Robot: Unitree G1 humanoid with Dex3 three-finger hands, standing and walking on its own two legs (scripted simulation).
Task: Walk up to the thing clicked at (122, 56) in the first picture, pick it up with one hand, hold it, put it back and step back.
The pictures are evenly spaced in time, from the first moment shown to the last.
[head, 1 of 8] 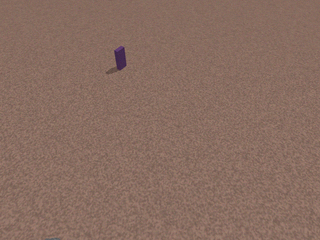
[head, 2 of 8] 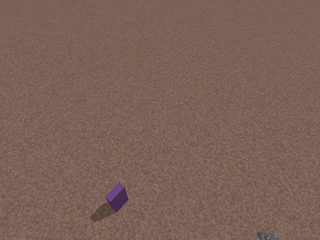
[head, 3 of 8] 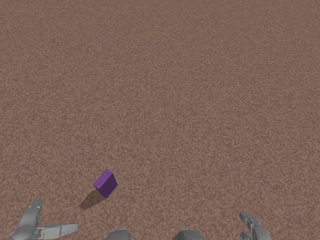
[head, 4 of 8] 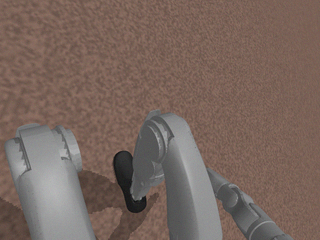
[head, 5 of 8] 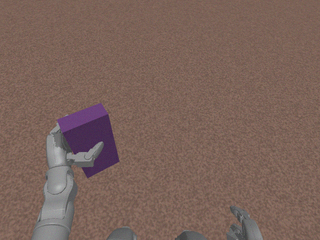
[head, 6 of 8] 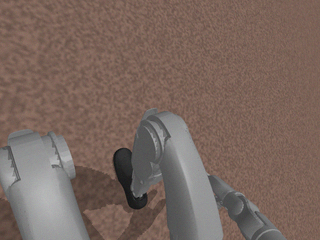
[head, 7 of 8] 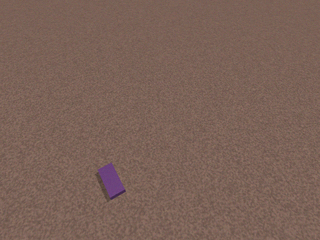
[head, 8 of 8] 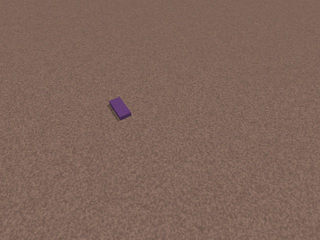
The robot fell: no
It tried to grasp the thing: yes
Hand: left
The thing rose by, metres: 0.66
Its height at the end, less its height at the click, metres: -0.09
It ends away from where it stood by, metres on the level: 0.14
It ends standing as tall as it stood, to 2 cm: no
